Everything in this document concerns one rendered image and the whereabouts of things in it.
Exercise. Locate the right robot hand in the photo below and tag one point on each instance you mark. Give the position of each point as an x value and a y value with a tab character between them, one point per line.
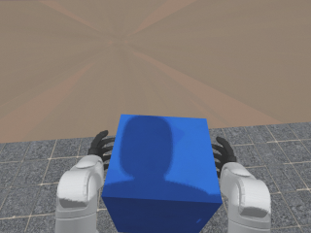
226	154

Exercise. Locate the robot left forearm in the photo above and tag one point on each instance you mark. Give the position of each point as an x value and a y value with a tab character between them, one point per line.
76	196

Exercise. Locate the robot right forearm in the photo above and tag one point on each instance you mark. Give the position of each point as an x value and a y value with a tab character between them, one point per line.
249	201

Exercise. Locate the carton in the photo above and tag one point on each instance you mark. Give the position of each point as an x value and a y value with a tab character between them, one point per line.
162	176

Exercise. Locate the left robot hand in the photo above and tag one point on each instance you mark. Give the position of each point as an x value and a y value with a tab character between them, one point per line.
98	143

